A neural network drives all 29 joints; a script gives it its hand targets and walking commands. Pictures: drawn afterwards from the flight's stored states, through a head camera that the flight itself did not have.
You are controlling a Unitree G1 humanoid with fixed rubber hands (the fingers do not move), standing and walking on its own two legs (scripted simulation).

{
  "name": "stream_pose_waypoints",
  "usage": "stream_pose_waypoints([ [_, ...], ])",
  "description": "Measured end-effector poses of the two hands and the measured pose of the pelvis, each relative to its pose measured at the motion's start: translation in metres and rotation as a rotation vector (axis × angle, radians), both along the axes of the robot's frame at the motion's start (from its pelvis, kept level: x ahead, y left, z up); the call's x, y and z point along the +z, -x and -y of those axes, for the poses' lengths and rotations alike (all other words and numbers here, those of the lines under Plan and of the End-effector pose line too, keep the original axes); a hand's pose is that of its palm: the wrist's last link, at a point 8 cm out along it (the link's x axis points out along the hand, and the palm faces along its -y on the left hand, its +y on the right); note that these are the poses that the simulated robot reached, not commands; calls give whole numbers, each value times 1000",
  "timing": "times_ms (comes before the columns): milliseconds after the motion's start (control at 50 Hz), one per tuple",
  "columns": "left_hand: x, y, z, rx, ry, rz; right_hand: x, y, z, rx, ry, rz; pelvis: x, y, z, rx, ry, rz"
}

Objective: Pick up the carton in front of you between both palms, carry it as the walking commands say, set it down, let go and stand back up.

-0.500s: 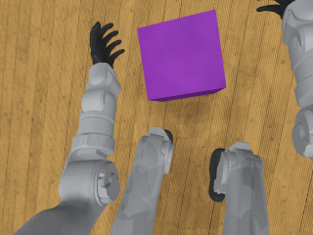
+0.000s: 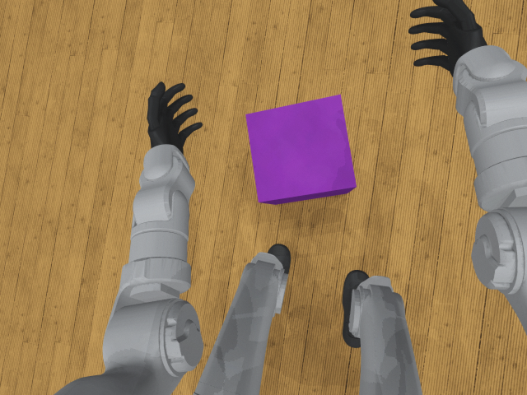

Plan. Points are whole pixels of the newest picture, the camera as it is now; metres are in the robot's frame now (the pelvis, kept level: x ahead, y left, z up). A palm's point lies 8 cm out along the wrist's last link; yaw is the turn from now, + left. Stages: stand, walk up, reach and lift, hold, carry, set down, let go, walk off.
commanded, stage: let go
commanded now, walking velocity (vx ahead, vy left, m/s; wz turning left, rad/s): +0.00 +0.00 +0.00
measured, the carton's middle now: (302, 158) +0.48 +0.08 -0.48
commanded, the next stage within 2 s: stand in 1.46 s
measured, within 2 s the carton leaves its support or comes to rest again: neither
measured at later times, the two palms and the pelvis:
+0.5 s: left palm (92, 203) +0.33 +0.24 +0.04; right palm out of the picture +0.40 -0.18 +0.01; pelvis +0.06 +0.02 +0.12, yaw -3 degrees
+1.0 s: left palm (37, 269) +0.28 +0.23 +0.10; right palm out of the picture +0.29 -0.23 +0.09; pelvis +0.12 +0.00 +0.17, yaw -1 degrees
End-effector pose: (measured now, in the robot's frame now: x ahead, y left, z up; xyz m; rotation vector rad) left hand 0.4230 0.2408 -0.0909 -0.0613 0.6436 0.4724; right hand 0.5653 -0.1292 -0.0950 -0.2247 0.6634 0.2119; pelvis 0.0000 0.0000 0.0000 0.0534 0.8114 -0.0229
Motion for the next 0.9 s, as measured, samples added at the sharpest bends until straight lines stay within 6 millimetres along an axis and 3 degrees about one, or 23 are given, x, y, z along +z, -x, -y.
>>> stream_pose_waypoints([
  [100, 22, 3, 3, -30, -10, -7, 22, 5, 5, -18, 4, -2, 22, -6, 0, -2, 7, 10],
  [180, 37, 12, 9, -100, -20, -26, 35, 23, 13, -61, 18, -1, 41, -13, -1, -4, 19, 28],
  [380, 91, 63, 8, -349, -47, -130, 77, 120, 39, -264, 56, -18, 92, -37, -11, -23, 48, 198],
  [500, 127, 91, -3, -441, -55, -164, 109, 162, 47, -311, 65, -21, 118, -55, -18, -23, 58, 332],
  [720, 174, 146, -10, -422, -41, -178, 148, 206, 57, -282, 70, -45, 149, -93, -22, -2, 59, 541],
  [900, 188, 151, -2, -425, -42, -176, 175, 244, 80, -285, 71, -67, 163, -111, -12, 12, 52, 676],
])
